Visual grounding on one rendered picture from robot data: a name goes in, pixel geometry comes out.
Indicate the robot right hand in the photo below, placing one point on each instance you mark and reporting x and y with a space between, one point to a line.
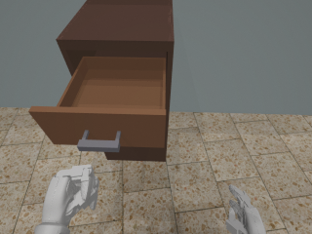
250 221

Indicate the drawer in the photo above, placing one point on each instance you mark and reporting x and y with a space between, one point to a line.
106 95

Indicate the robot left hand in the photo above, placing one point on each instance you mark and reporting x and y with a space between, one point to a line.
79 183

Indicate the cabinet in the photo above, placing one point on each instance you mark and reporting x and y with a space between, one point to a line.
124 29

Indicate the robot left forearm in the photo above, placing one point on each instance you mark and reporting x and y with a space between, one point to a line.
51 228

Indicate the handle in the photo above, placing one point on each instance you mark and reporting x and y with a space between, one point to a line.
98 145

